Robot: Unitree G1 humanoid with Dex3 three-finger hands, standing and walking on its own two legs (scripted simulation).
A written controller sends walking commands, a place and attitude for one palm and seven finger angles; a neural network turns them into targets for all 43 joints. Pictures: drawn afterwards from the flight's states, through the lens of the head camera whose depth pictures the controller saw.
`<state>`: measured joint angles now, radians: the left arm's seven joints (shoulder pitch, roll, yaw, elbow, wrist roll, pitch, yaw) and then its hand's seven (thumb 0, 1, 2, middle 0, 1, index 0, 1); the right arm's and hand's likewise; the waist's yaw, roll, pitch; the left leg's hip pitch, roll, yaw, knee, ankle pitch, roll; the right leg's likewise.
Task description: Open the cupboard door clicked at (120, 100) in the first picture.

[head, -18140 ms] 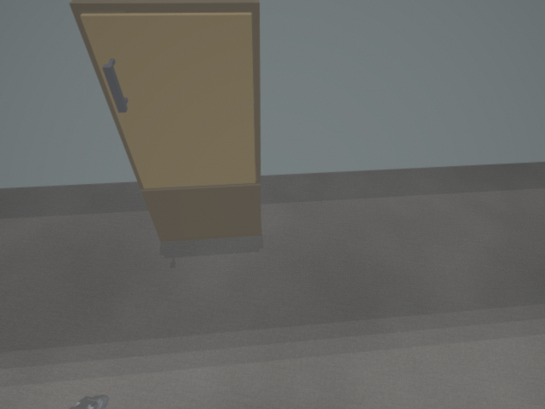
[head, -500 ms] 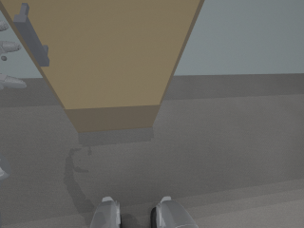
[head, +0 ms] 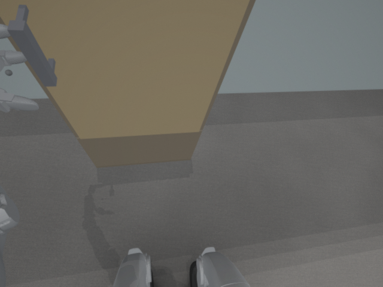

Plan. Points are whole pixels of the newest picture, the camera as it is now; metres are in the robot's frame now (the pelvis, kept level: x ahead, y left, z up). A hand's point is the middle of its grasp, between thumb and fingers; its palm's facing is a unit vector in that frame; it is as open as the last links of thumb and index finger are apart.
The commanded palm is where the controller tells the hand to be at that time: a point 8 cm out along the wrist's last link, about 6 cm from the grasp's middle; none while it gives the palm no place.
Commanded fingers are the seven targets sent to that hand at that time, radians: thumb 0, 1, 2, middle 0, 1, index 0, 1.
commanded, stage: slide the fingers in behind the handle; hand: left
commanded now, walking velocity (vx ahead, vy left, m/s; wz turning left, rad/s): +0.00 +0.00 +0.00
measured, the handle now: (37, 49) +0.54 +0.26 +0.09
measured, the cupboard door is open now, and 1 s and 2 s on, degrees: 0 0 0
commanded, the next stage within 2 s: close the thumb around the handle in 1.40 s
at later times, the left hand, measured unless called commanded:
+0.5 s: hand (26, 74) +0.50 +0.27 +0.08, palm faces +0.09 -1.00 +0.01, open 13.9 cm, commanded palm +0.48 +0.30 +0.08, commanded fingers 0.00 -0.50 0.30 -0.30 -1.20 -0.30 -1.20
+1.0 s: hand (51, 73) +0.50 +0.23 +0.08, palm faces +0.07 -1.00 +0.00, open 13.9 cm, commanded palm +0.47 +0.27 +0.08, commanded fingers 0.00 -0.50 0.30 -0.30 -1.20 -0.30 -1.20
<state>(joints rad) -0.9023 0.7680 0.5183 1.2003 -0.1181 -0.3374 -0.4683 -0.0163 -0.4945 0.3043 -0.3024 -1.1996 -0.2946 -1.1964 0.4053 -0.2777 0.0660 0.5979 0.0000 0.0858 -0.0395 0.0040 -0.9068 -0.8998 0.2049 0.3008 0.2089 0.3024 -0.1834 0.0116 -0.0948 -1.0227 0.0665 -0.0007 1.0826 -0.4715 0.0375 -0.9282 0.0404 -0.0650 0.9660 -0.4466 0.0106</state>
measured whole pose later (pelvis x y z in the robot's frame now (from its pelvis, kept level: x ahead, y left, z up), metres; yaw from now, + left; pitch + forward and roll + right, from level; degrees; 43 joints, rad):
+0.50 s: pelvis +0.00 -0.01 +0.00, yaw +1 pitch +22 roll -5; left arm -0.91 0.68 0.46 1.20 -0.13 -0.35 -0.38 -0.02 -0.49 0.30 -0.30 -1.20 -0.29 -1.23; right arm 0.39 -0.27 0.06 0.62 0.00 0.07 -0.03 0.00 -0.91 -0.90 0.20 0.30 0.21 0.30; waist -0.18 0.01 -0.10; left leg -1.00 0.06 -0.02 1.08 -0.47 0.03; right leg -0.91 0.04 -0.08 0.97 -0.46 0.00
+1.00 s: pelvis +0.00 -0.01 +0.00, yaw +1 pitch +21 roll -4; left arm -0.88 0.59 0.43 1.17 -0.11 -0.36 -0.30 -0.02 -0.49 0.30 -0.30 -1.20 -0.31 -1.21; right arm 0.40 -0.26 0.05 0.61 0.00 0.07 -0.02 0.00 -0.91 -0.90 0.20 0.30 0.21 0.30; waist -0.18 0.02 -0.11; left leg -0.97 0.06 0.01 1.06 -0.47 0.03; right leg -0.89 0.03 -0.06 0.97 -0.46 0.00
